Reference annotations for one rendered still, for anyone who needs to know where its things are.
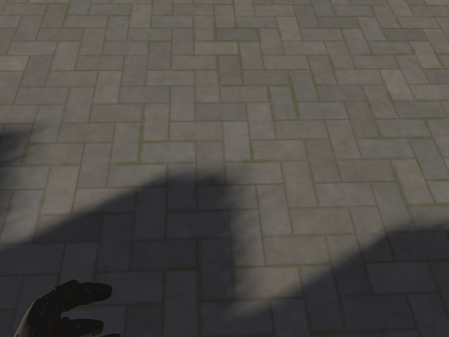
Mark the robot left hand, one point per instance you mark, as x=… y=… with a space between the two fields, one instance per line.
x=43 y=317

